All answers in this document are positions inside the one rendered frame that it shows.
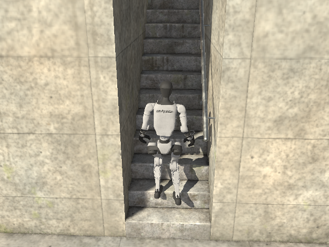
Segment stairs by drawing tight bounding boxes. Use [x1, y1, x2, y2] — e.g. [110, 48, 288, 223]
[125, 0, 211, 240]

